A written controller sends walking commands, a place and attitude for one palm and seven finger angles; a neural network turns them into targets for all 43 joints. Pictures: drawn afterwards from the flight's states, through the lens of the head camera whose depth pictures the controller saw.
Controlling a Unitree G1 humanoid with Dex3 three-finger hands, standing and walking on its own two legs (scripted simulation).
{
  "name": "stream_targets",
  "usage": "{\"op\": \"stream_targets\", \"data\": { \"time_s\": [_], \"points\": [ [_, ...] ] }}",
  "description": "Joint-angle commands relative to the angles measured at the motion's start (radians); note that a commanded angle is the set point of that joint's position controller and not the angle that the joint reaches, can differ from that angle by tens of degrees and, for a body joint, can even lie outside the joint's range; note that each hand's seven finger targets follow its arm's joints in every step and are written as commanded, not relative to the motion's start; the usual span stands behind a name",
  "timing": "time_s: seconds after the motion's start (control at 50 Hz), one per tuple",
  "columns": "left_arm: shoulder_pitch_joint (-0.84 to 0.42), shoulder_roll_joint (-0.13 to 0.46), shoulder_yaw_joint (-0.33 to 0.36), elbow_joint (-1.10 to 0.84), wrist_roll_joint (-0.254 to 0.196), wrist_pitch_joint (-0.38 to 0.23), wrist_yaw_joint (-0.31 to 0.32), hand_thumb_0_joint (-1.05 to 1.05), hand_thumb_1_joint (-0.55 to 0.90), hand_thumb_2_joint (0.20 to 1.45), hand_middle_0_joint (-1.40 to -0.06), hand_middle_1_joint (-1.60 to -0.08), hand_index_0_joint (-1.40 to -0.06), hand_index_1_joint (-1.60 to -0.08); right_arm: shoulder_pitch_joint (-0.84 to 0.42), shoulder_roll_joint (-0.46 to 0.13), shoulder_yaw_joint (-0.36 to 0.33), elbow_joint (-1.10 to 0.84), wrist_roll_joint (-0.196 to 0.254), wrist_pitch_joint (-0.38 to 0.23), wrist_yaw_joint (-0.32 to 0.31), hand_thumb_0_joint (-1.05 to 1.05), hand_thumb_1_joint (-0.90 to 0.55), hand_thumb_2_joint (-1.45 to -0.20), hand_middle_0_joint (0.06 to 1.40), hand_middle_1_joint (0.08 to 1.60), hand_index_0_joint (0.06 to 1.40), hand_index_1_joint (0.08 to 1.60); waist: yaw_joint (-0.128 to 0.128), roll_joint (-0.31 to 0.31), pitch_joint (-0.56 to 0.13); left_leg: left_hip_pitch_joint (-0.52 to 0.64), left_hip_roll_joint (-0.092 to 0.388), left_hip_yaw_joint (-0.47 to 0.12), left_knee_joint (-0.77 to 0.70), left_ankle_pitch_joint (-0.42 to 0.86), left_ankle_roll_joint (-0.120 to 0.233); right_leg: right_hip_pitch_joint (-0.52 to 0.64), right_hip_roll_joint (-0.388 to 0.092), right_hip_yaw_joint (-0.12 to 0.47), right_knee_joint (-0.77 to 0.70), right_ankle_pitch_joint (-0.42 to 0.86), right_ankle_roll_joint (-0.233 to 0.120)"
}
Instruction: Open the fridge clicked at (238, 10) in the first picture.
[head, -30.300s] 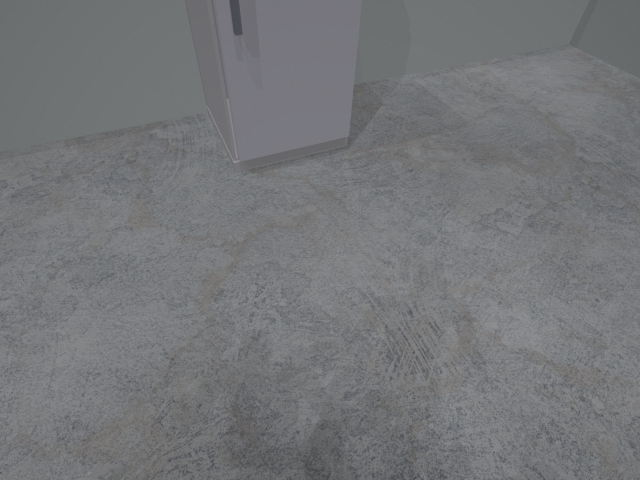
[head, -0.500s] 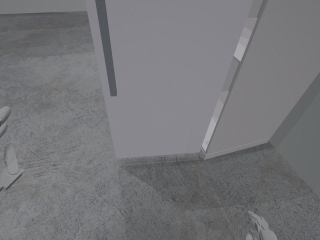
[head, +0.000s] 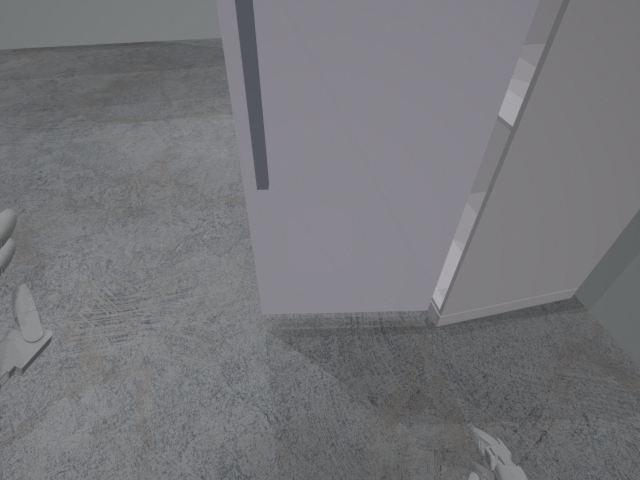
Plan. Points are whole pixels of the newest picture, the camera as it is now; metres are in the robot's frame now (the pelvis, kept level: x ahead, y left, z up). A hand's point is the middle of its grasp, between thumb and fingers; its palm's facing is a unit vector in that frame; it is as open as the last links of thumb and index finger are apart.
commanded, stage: let the arm hang, fingers relaxed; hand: left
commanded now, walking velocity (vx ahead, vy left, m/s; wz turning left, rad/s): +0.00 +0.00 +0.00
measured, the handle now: (253, 77) +0.78 +0.18 +0.17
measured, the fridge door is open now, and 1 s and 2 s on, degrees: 78 78 78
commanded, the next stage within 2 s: look to check the result in 1.14 s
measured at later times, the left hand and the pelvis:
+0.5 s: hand out of the picture -0.03 +0.23 -0.17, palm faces +0.00 -0.98 -0.20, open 7.2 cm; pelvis -0.01 +0.02 +0.01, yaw +2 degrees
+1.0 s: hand out of the picture +0.09 +0.29 -0.13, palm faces -0.02 -0.93 -0.38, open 7.4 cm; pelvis +0.00 +0.02 +0.02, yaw +1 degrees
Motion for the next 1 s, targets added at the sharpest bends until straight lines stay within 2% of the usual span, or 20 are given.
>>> {"op": "stream_targets", "data": {
  "time_s": [0.0, 0.02, 0.04, 0.06, 0.1, 0.14, 0.16, 0.18, 0.2, 0.24, 0.3, 0.36, 0.38, 0.46, 0.5, 0.64, 0.72, 0.78, 0.9, 0.98],
  "points": [
    [-0.078, 0.180, 0.106, -0.189, -0.015, -0.052, 0.011, 0.000, 0.900, 0.900, -0.200, -0.300, -0.200, -0.300, -0.108, -0.129, -0.052, -0.146, 0.007, -0.053, -0.007, 0.000, -0.900, -0.900, 0.200, 0.300, 0.200, 0.300, -0.006, -0.004, -0.034, 0.069, 0.016, -0.025, -0.058, 0.117, 0.040, -0.043, -0.110, 0.146, -0.168, 0.241, -0.026],
    [-0.083, 0.037, -0.274, 0.542, 0.064, 0.127, -0.126, 0.000, 0.900, 0.900, -0.200, -0.300, -0.200, -0.300, -0.142, -0.324, -0.121, 0.077, -0.004, -0.040, 0.076, 0.000, -0.900, -0.900, 0.200, 0.300, 0.200, 0.300, -0.050, 0.027, -0.034, 0.008, 0.060, -0.066, 0.076, 0.413, 0.042, -0.083, -0.162, 0.049, 0.038, 0.557, -0.012],
    [-0.078, -0.008, -0.276, 0.545, 0.042, 0.203, -0.142, 0.000, 0.900, 0.900, -0.200, -0.300, -0.200, -0.300, -0.091, -0.256, -0.117, 0.046, 0.011, 0.034, 0.073, 0.000, -0.900, -0.900, 0.200, 0.300, 0.200, 0.300, -0.030, 0.043, -0.078, 0.023, 0.071, -0.069, 0.023, 0.426, 0.039, -0.066, -0.119, 0.049, 0.052, 0.442, 0.004],
    [-0.106, -0.036, -0.293, 0.573, 0.036, 0.215, -0.145, 0.000, 0.900, 0.900, -0.200, -0.300, -0.200, -0.300, -0.098, -0.251, -0.102, 0.038, 0.005, 0.063, 0.070, 0.000, -0.900, -0.900, 0.200, 0.300, 0.200, 0.300, -0.013, 0.048, -0.076, -0.027, 0.103, -0.117, -0.017, 0.361, 0.069, -0.072, -0.086, 0.016, 0.086, 0.272, 0.010],
    [-0.157, -0.004, -0.297, 0.672, 0.034, 0.213, -0.146, 0.000, 0.900, 0.900, -0.200, -0.300, -0.200, -0.300, -0.132, -0.276, -0.085, 0.029, -0.007, 0.101, 0.068, 0.000, -0.900, -0.900, 0.200, 0.300, 0.200, 0.300, 0.012, -0.021, -0.039, -0.106, 0.130, -0.201, -0.093, 0.324, 0.112, -0.028, -0.049, 0.007, 0.090, 0.118, 0.010],
    [-0.198, 0.045, -0.303, 0.799, 0.039, 0.204, -0.144, 0.000, 0.900, 0.900, -0.200, -0.300, -0.200, -0.300, -0.162, -0.287, -0.079, 0.047, -0.013, 0.118, 0.071, 0.000, -0.900, -0.900, 0.200, 0.300, 0.200, 0.300, 0.022, -0.101, -0.031, -0.113, 0.084, -0.175, -0.081, 0.262, 0.090, 0.021, -0.079, 0.046, -0.008, 0.161, -0.008],
    [-0.232, 0.071, -0.308, 0.867, 0.042, 0.200, -0.144, 0.000, 0.900, 0.900, -0.200, -0.300, -0.200, -0.300, -0.170, -0.281, -0.081, 0.068, -0.013, 0.128, 0.073, 0.000, -0.900, -0.900, 0.200, 0.300, 0.200, 0.300, 0.012, -0.173, -0.014, -0.092, 0.043, -0.135, -0.047, 0.188, 0.065, -0.009, -0.122, 0.089, -0.079, 0.156, -0.024],
    [-0.268, 0.092, -0.317, 0.931, 0.043, 0.198, -0.145, 0.000, 0.900, 0.900, -0.200, -0.300, -0.200, -0.300, -0.168, -0.274, -0.079, 0.084, -0.013, 0.140, 0.074, 0.000, -0.900, -0.900, 0.200, 0.300, 0.200, 0.300, -0.004, -0.209, 0.001, -0.045, 0.006, -0.104, -0.016, 0.122, 0.050, -0.072, -0.158, 0.126, -0.142, 0.120, -0.049],
    [-0.309, 0.098, -0.327, 0.986, 0.042, 0.199, -0.144, 0.000, 0.900, 0.900, -0.200, -0.300, -0.200, -0.300, -0.163, -0.262, -0.077, 0.109, -0.017, 0.152, 0.075, 0.000, -0.900, -0.900, 0.200, 0.300, 0.200, 0.300, -0.018, -0.179, 0.020, -0.004, -0.013, -0.080, 0.002, 0.069, 0.043, -0.125, -0.186, 0.152, -0.188, 0.074, -0.068],
    [-0.357, 0.096, -0.345, 1.080, 0.039, 0.200, -0.141, 0.000, 0.900, 0.900, -0.200, -0.300, -0.200, -0.300, -0.145, -0.248, -0.071, 0.152, -0.021, 0.166, 0.075, 0.000, -0.900, -0.900, 0.200, 0.300, 0.200, 0.300, -0.037, -0.059, 0.026, 0.066, -0.011, -0.077, -0.029, 0.067, 0.038, -0.156, -0.176, 0.146, -0.207, 0.027, -0.070],
    [-0.334, 0.080, -0.354, 1.209, 0.032, 0.198, -0.142, 0.000, 0.900, 0.900, -0.200, -0.300, -0.200, -0.300, -0.152, -0.270, -0.069, 0.209, -0.018, 0.162, 0.067, 0.000, -0.900, -0.900, 0.200, 0.300, 0.200, 0.300, -0.019, 0.101, -0.006, 0.056, 0.043, -0.143, -0.154, 0.061, 0.054, -0.056, -0.105, 0.095, -0.183, 0.009, -0.030],
    [-0.280, 0.065, -0.347, 1.313, 0.029, 0.196, -0.143, 0.000, 0.900, 0.900, -0.200, -0.300, -0.200, -0.300, -0.149, -0.274, -0.073, 0.261, -0.015, 0.156, 0.056, 0.000, -0.900, -0.900, 0.200, 0.300, 0.200, 0.300, 0.001, 0.164, -0.039, 0.045, 0.055, -0.149, -0.195, 0.039, 0.059, 0.039, -0.098, 0.084, -0.199, 0.074, -0.031],
    [-0.277, 0.075, -0.347, 1.334, 0.029, 0.194, -0.144, 0.000, 0.900, 0.900, -0.200, -0.300, -0.200, -0.300, -0.145, -0.283, -0.076, 0.270, -0.011, 0.156, 0.053, 0.000, -0.900, -0.900, 0.200, 0.300, 0.200, 0.300, 0.002, 0.132, -0.033, 0.058, 0.055, -0.147, -0.188, 0.054, 0.058, 0.041, -0.100, 0.086, -0.216, 0.090, -0.035],
    [-0.288, 0.081, -0.351, 1.412, 0.025, 0.191, -0.145, 0.000, 0.900, 0.900, -0.200, -0.300, -0.200, -0.300, -0.121, -0.289, -0.080, 0.331, -0.005, 0.154, 0.046, 0.000, -0.900, -0.900, 0.200, 0.300, 0.200, 0.300, -0.006, 0.109, -0.018, 0.095, 0.062, -0.144, -0.209, 0.070, 0.056, 0.041, -0.112, 0.078, -0.257, 0.103, -0.036],
    [-0.295, 0.090, -0.352, 1.440, 0.025, 0.191, -0.145, 0.000, 0.900, 0.900, -0.200, -0.300, -0.200, -0.300, -0.118, -0.301, -0.082, 0.351, -0.003, 0.154, 0.045, 0.000, -0.900, -0.900, 0.200, 0.300, 0.200, 0.300, -0.005, 0.066, 0.000, 0.103, 0.070, -0.151, -0.225, 0.078, 0.057, 0.041, -0.114, 0.070, -0.271, 0.102, -0.032],
    [-0.317, 0.128, -0.356, 1.485, 0.028, 0.199, -0.148, 0.000, 0.900, 0.900, -0.200, -0.300, -0.200, -0.300, -0.156, -0.341, -0.089, 0.384, -0.008, 0.164, 0.053, 0.000, -0.900, -0.900, 0.200, 0.300, 0.200, 0.300, 0.000, 0.050, 0.065, 0.078, 0.075, -0.185, -0.335, -0.128, 0.054, 0.018, -0.105, 0.065, -0.294, -0.010, -0.028],
    [-0.339, 0.147, -0.359, 1.485, 0.029, 0.192, -0.149, 0.000, 0.900, 0.900, -0.200, -0.300, -0.200, -0.300, -0.178, -0.352, -0.087, 0.391, -0.007, 0.159, 0.060, 0.000, -0.900, -0.900, 0.200, 0.300, 0.200, 0.300, 0.001, 0.010, 0.047, 0.103, 0.074, -0.178, -0.344, -0.075, 0.054, 0.028, -0.113, 0.070, -0.299, 0.023, -0.022],
    [-0.359, 0.158, -0.362, 1.477, 0.029, 0.183, -0.148, 0.000, 0.900, 0.900, -0.200, -0.300, -0.200, -0.300, -0.192, -0.358, -0.084, 0.393, -0.004, 0.153, 0.063, 0.000, -0.900, -0.900, 0.200, 0.300, 0.200, 0.300, -0.002, -0.020, 0.016, 0.151, 0.070, -0.158, -0.315, 0.053, 0.053, 0.036, -0.123, 0.075, -0.308, 0.082, -0.017],
    [-0.411, 0.172, -0.366, 1.464, 0.028, 0.176, -0.146, 0.000, 0.900, 0.900, -0.200, -0.300, -0.200, -0.300, -0.225, -0.359, -0.076, 0.400, -0.004, 0.148, 0.069, 0.000, -0.900, -0.900, 0.200, 0.300, 0.200, 0.300, -0.009, -0.020, 0.031, 0.172, 0.069, -0.134, -0.306, 0.152, 0.045, 0.036, -0.135, 0.082, -0.322, 0.137, -0.011],
    [-0.417, 0.175, -0.365, 1.456, 0.028, 0.170, -0.144, 0.000, 0.900, 0.900, -0.200, -0.300, -0.200, -0.300, -0.233, -0.363, -0.074, 0.397, -0.002, 0.143, 0.069, 0.000, -0.900, -0.900, 0.200, 0.300, 0.200, 0.300, -0.007, -0.018, -0.007, 0.196, 0.069, -0.129, -0.298, 0.202, 0.045, 0.064, -0.137, 0.086, -0.323, 0.184, -0.010]
  ]
}}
